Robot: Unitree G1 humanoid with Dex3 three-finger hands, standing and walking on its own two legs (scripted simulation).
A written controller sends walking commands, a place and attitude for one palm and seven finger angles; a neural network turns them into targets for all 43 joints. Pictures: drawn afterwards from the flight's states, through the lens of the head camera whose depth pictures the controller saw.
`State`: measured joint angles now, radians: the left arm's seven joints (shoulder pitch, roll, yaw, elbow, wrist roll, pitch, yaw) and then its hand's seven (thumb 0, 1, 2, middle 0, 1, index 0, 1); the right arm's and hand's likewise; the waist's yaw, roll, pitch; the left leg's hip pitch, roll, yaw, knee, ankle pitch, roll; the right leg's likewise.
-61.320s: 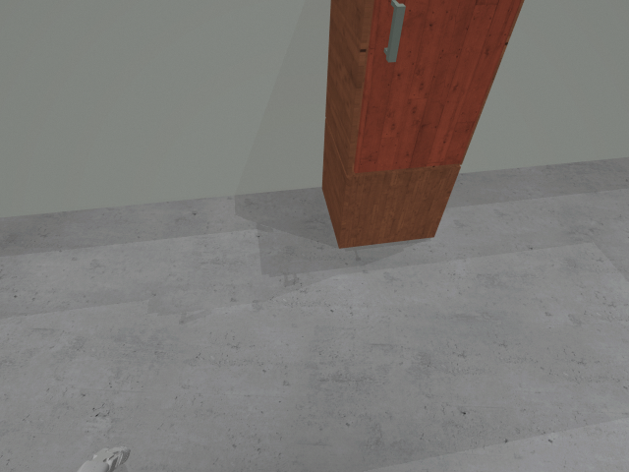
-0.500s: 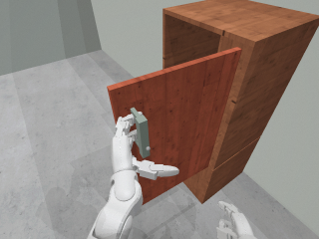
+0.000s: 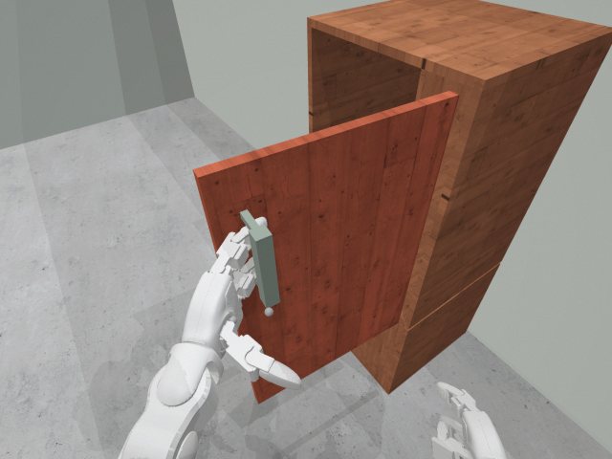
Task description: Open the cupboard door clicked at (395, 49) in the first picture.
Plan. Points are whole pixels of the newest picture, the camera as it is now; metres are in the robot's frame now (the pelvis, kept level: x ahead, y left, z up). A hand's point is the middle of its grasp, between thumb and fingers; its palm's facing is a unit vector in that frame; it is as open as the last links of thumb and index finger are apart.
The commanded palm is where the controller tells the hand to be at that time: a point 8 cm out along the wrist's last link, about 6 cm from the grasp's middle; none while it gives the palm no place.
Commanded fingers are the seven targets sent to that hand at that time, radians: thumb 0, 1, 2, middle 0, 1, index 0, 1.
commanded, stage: slide the hand sideways off the handle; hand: left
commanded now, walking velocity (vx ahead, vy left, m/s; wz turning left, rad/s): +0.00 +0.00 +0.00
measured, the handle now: (258, 259) +0.33 +0.09 +0.13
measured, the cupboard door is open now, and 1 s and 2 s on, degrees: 85 85 85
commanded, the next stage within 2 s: draw the hand back to the body in 0.88 s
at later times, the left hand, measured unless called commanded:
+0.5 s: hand (220, 343) +0.21 +0.11 +0.12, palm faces -0.06 -1.00 -0.03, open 16.4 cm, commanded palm +0.17 +0.17 +0.13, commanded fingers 0.00 -0.50 0.30 -0.15 -0.30 -0.15 -0.30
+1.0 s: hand (181, 364) +0.19 +0.15 +0.12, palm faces -0.04 -1.00 -0.05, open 16.3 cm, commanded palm +0.15 +0.20 +0.13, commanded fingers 0.00 -0.50 0.30 -0.15 -0.30 -0.15 -0.30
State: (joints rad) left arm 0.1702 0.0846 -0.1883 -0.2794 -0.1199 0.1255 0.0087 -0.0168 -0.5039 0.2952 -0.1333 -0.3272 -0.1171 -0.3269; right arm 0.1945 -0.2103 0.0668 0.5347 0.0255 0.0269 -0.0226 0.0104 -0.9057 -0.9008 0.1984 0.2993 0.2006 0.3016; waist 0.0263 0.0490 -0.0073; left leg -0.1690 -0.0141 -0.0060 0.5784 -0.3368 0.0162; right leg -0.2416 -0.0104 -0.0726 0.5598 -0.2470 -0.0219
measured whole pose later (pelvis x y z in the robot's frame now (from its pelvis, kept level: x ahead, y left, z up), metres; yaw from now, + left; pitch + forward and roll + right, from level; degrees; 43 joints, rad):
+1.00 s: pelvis +0.01 +0.01 -0.01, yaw +0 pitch +0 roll -1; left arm 0.59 0.21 0.06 -0.53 -0.24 -0.01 -0.18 -0.02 -0.50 0.30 -0.15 -0.30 -0.15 -0.30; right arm 0.26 -0.23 0.06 0.51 0.04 -0.21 -0.04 0.01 -0.90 -0.90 0.20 0.30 0.20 0.30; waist 0.03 0.06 -0.06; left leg -0.28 0.00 -0.02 0.71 -0.42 0.02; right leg -0.34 0.00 -0.08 0.66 -0.31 -0.02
